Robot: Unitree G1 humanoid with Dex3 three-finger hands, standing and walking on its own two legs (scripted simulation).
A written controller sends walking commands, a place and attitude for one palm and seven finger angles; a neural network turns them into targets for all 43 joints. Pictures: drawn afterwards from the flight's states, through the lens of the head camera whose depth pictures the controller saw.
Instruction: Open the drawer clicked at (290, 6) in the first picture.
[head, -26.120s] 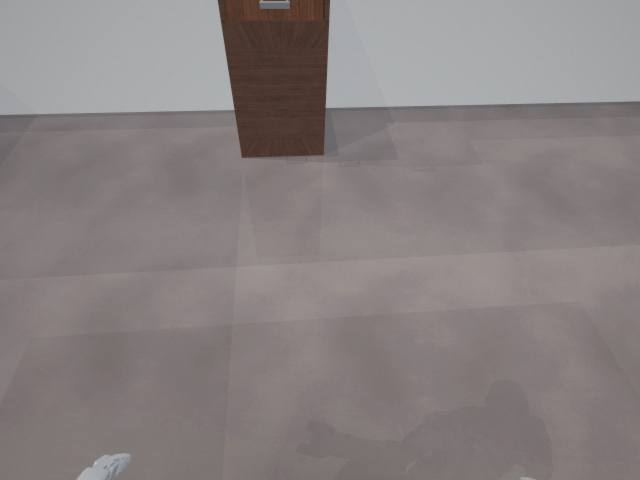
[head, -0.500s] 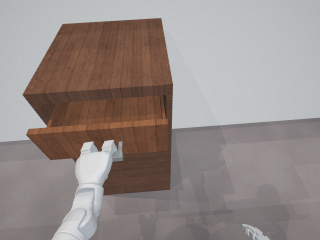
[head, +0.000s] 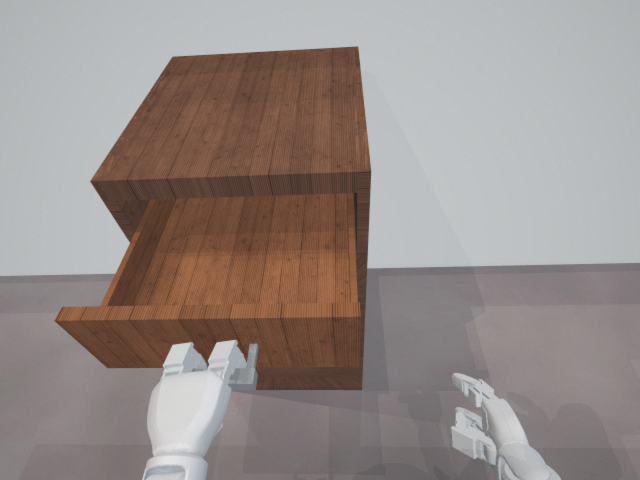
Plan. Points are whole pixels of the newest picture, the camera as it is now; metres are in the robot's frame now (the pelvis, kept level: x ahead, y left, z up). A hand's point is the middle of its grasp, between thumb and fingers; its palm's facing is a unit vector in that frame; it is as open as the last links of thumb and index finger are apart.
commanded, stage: pull the drawer open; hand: left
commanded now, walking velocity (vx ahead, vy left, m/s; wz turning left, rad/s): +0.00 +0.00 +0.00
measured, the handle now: (214, 365) +0.26 +0.17 +0.00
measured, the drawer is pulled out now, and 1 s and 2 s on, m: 0.22 0.30 0.29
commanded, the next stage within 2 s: open the thumb to release the handle in 0.60 s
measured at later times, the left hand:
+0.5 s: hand out of the picture +0.12 +0.16 -0.01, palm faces -0.07 -0.19 -0.98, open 6.1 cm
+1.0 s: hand out of the picture +0.13 +0.16 -0.01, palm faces +0.00 -0.14 -0.99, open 7.9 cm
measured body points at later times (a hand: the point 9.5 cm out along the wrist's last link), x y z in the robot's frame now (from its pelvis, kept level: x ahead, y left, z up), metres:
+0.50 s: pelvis -0.01 -0.02 -0.02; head +0.02 -0.06 +0.43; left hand +0.12 +0.16 +0.04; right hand +0.21 -0.22 -0.12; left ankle +0.00 +0.11 -0.69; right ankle -0.04 -0.07 -0.69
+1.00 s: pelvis -0.02 -0.03 -0.02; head +0.01 -0.08 +0.42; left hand +0.12 +0.16 +0.04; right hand +0.20 -0.24 -0.13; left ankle +0.00 +0.11 -0.69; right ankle -0.04 -0.07 -0.69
